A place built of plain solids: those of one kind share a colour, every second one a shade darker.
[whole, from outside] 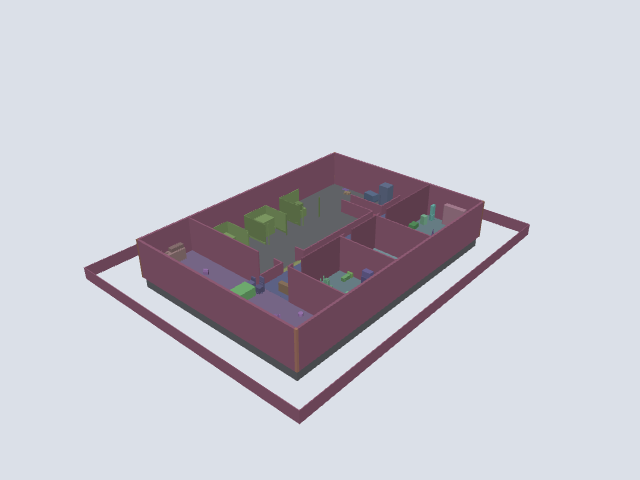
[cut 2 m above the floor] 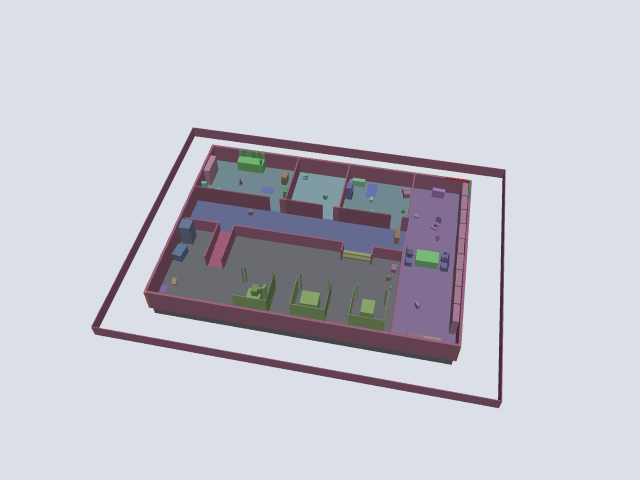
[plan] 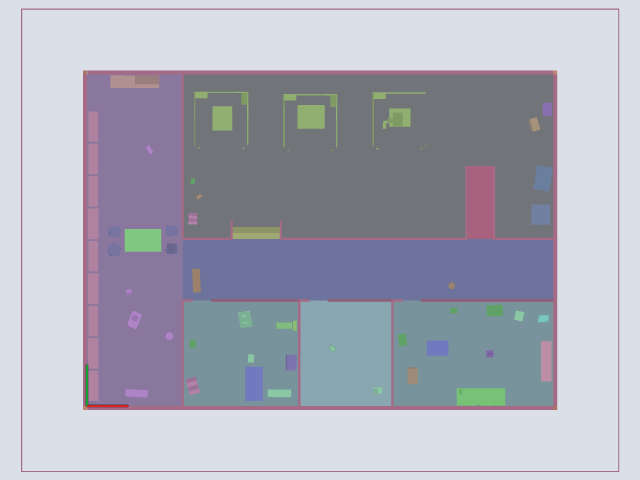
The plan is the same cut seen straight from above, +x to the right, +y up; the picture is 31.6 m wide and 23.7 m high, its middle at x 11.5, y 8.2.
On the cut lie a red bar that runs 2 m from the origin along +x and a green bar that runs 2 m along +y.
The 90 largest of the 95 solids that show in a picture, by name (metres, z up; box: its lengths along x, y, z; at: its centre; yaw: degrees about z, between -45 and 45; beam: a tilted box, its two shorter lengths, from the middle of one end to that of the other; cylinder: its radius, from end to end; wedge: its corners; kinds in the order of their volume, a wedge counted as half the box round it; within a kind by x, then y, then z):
{
 "wall_1": {"box": [0.06, 22.89, 1.05], "at": [-3.23, 8.18, 0.47]},
 "wall_2": {"box": [0.2, 16.37, 3.43], "at": [-0.1, 8.18, 1.66]},
 "wall_3": {"box": [0.12, 5.21, 3.43], "at": [4.72, 2.61, 1.66]},
 "wall_4": {"box": [0.12, 8.11, 3.43], "at": [4.72, 12.31, 1.66]},
 "wall_5": {"box": [0.5, 0.12, 3.43], "at": [4.97, 5.21, 1.66]},
 "wall_6": {"box": [2.35, 0.12, 1.35], "at": [5.9, 8.25, 0.62]},
 "wall_7": {"box": [0.12, 0.96, 1.35], "at": [7.13, 8.67, 0.62]},
 "wall_8": {"box": [4.36, 0.12, 3.43], "at": [8.3, 5.21, 1.66]},
 "wall_9": {"box": [0.12, 0.96, 1.35], "at": [9.57, 8.67, 0.62]},
 "wall_10": {"box": [0.12, 5.21, 3.43], "at": [10.48, 2.61, 1.66]},
 "wall_11": {"box": [0.5, 0.12, 3.43], "at": [10.73, 5.21, 1.66]},
 "wall_12": {"box": [29.54, 0.06, 1.05], "at": [11.51, -3.23, 0.47]},
 "wall_13": {"box": [23.02, 0.2, 3.43], "at": [11.51, -0.1, 1.66]},
 "wall_14": {"box": [23.02, 0.2, 3.43], "at": [11.51, 16.47, 1.66]},
 "wall_15": {"box": [29.54, 0.06, 1.05], "at": [11.51, 19.6, 0.47]},
 "wall_16": {"box": [3.2, 0.12, 3.43], "at": [13.48, 5.21, 1.66]},
 "wall_17": {"box": [9.04, 0.12, 1.35], "at": [14.15, 8.25, 0.62]},
 "wall_18": {"box": [0.12, 5.21, 3.43], "at": [15.08, 2.61, 1.66]},
 "wall_19": {"box": [0.5, 0.12, 3.43], "at": [15.33, 5.21, 1.66]},
 "wall_20": {"box": [0.12, 3.66, 1.35], "at": [18.73, 10.02, 0.62]},
 "wall_21": {"box": [6.54, 0.12, 3.43], "at": [19.75, 5.21, 1.66]},
 "wall_22": {"box": [0.12, 3.66, 1.35], "at": [20.1, 10.02, 0.62]},
 "wall_23": {"box": [2.86, 0.12, 1.35], "at": [21.59, 8.25, 0.62]},
 "wall_24": {"box": [0.2, 16.37, 3.43], "at": [23.12, 8.18, 1.66]},
 "wall_25": {"box": [0.06, 22.89, 1.05], "at": [26.25, 8.18, 0.47]},
 "lab_1": {"box": [5.76, 5.21, 0.35], "at": [7.6, 2.61, 0.12]},
 "lab_2": {"box": [4.6, 5.21, 0.35], "at": [12.78, 2.61, 0.12]},
 "lab_3": {"box": [7.94, 5.21, 0.35], "at": [19.05, 2.61, 0.12]},
 "break_1": {"box": [4.72, 16.37, 0.35], "at": [2.36, 8.18, 0.12]},
 "corridor_1": {"box": [18.3, 3.04, 0.35], "at": [13.87, 6.73, 0.12]},
 "lockers_break_1": {"box": [0.52, 1.5, 1.85], "at": [0.3, 1.0, 1.18]},
 "lockers_break_2": {"box": [0.52, 1.52, 1.85], "at": [0.3, 2.6, 1.18]},
 "lockers_break_3": {"box": [0.47, 1.5, 1.85], "at": [0.3, 4.2, 1.18]},
 "lockers_break_4": {"box": [0.52, 1.52, 1.85], "at": [0.3, 5.8, 1.18]},
 "lockers_break_5": {"box": [0.47, 1.5, 1.85], "at": [0.3, 7.4, 1.18]},
 "lockers_break_6": {"box": [0.52, 1.52, 1.85], "at": [0.3, 9.0, 1.18]},
 "lockers_break_7": {"box": [0.47, 1.52, 1.85], "at": [0.3, 10.6, 1.18]},
 "lockers_break_8": {"box": [0.47, 1.52, 1.85], "at": [0.3, 12.2, 1.18]},
 "lockers_break_9": {"box": [0.47, 1.5, 1.85], "at": [0.3, 13.8, 1.18]},
 "cell_hall_1": {"box": [0.04, 2.6, 2.1], "at": [5.32, 14.18, 1.0]},
 "cell_hall_2": {"box": [2.6, 0.04, 2.1], "at": [6.62, 15.49, 1.0]},
 "cell_hall_3": {"box": [0.97, 1.2, 1.61], "at": [6.68, 14.2, 0.75]},
 "cell_hall_4": {"box": [0.35, 0.65, 0.18], "at": [7.79, 15.2, 0.04]},
 "cell_hall_5": {"box": [0.04, 2.6, 2.1], "at": [7.92, 14.18, 1.0]},
 "cell_hall_6": {"box": [0.045, 2.6, 1.98], "at": [9.72, 14.07, 0.94]},
 "cell_hall_7": {"box": [0.65, 0.33, 0.22], "at": [10.01, 15.25, 0.06]},
 "cell_hall_8": {"box": [2.6, 0.045, 1.98], "at": [11.03, 15.37, 0.94]},
 "cell_hall_9": {"box": [1.35, 1.18, 1.55], "at": [11.06, 14.27, 0.72]},
 "cell_hall_10": {"box": [0.35, 0.65, 0.22], "at": [12.18, 15.09, 0.06]},
 "cell_hall_11": {"box": [0.045, 2.6, 1.98], "at": [12.33, 14.07, 0.94]},
 "cell_hall_12": {"box": [0.045, 2.6, 2.01], "at": [14.13, 14.15, 0.95]},
 "cell_hall_13": {"box": [0.65, 0.33, 0.25], "at": [14.42, 15.33, 0.07]},
 "cell_hall_14": {"box": [0.5, 0.68, 1.49], "at": [15.34, 14.15, 0.69]},
 "cell_hall_15": {"box": [2.6, 0.045, 2.01], "at": [15.43, 15.45, 0.95]},
 "cell_hall_16": {"box": [1.05, 0.9, 0.85], "at": [15.44, 14.24, 0.37]},
 "kitchenette_break_1": {"box": [2.4, 0.61, 1.03], "at": [2.36, 16.01, 0.76]},
 "kitchenette_break_2": {"box": [1.2, 0.45, 1.33], "at": [2.96, 16.11, 0.92]},
 "kitchenette_break_3": {"box": [0.28, 0.42, 1.33], "at": [3.31, 16.11, 0.92]},
 "bench_lab_1": {"box": [2.4, 0.87, 1.05], "at": [19.45, 0.45, 0.77]},
 "phone_booth_1": {"box": [0.92, 1.0, 2.25], "at": [22.39, 9.45, 1.08]},
 "shelf_lab_1": {"box": [0.53, 2.0, 1.94], "at": [22.67, 2.21, 1.22]},
 "break_table_break_1": {"box": [1.8, 1.13, 0.8], "at": [2.76, 8.18, 0.65]},
 "ramp_1": {"wedge": [[18.79, 8.25, -0.05], [18.79, 8.25, 0.3], [18.79, 11.85, -0.05], [18.79, 11.85, 0.0], [20.04, 8.25, -0.05], [20.04, 8.25, 0.3], [20.04, 11.85, -0.05], [20.04, 11.85, 0.0]]},
 "pallet_1": {"box": [0.8, 1.2, 0.8], "at": [22.52, 11.24, 0.35], "yaw": -8.5},
 "clutter_room_lab_1": {"box": [0.61, 0.79, 0.24], "at": [7.81, 4.28, 0.37], "yaw": 10.4},
 "clutter_room_lab_2": {"box": [0.29, 0.41, 0.4], "at": [8.1, 2.35, 0.45], "yaw": -4.2},
 "clutter_room_lab_3": {"box": [1.15, 0.38, 0.7], "at": [9.5, 0.63, 0.6], "yaw": -0.2},
 "clutter_room_lab_4": {"box": [0.42, 0.47, 0.87], "at": [21.34, 4.45, 0.69], "yaw": -12.2},
 "break_chair_break_1": {"box": [0.5, 0.47, 0.52], "at": [1.37, 7.72, 0.51]},
 "break_chair_break_2": {"box": [0.47, 0.53, 0.52], "at": [1.38, 8.61, 0.51]},
 "break_chair_break_3": {"box": [0.47, 0.53, 0.52], "at": [4.14, 8.66, 0.51]},
 "break_chair_break_4": {"box": [0.45, 0.5, 0.53], "at": [4.15, 7.76, 0.52]},
 "tool_chest_1": {"box": [0.47, 0.75, 1.4], "at": [10.12, 2.16, 0.95]},
 "crate_1": {"box": [0.3, 0.4, 0.41], "at": [5.22, 3.07, 0.45], "yaw": 1.1},
 "crate_2": {"box": [0.4, 0.6, 0.88], "at": [15.58, 3.26, 0.69], "yaw": 7.8},
 "crate_3": {"box": [0.8, 0.56, 0.46], "at": [20.13, 4.71, 0.48], "yaw": 2.0},
 "clutter_room_break_1": {"box": [0.5, 0.79, 0.24], "at": [2.34, 4.25, 0.37], "yaw": -22.3},
 "clutter_room_break_2": {"box": [1.1, 0.36, 0.86], "at": [2.44, 0.63, 0.68], "yaw": -2.7},
 "wall_corner_1": {"box": [0.2, 0.2, 3.43], "at": [-0.1, -0.1, 1.66]},
 "wall_corner_2": {"box": [0.2, 0.2, 3.43], "at": [-0.1, 16.47, 1.66]},
 "wall_corner_3": {"box": [0.2, 0.2, 3.43], "at": [23.12, 16.47, 1.66]},
 "steps_1": {"box": [2.32, 0.3, 0.35], "at": [8.35, 8.39, 0.12]},
 "steps_2": {"box": [2.32, 0.3, 0.2], "at": [8.35, 8.69, 0.05]},
 "chest_lab_1": {"box": [0.52, 0.78, 0.91], "at": [16.08, 1.47, 0.71]},
 "clutter_room_corridor_1": {"box": [0.38, 1.16, 0.81], "at": [5.4, 6.19, 0.65], "yaw": 2.6},
 "drill_lab_1": {"box": [0.42, 0.28, 1.48], "at": [22.57, 4.35, 0.99]},
 "laid_event_labs_1": {"box": [0.88, 1.69, 0.06], "at": [8.24, 1.1, 0.28]},
 "laid_event_labs_2": {"box": [1.06, 0.75, 0.06], "at": [17.32, 2.87, 0.28]},
 "mobile_robot_1": {"box": [0.77, 0.3, 0.36], "at": [9.74, 3.97, 0.43]},
 "clutter_room_hall_1": {"box": [0.38, 0.65, 0.22], "at": [22.11, 13.91, 0.06], "yaw": 16.7}
}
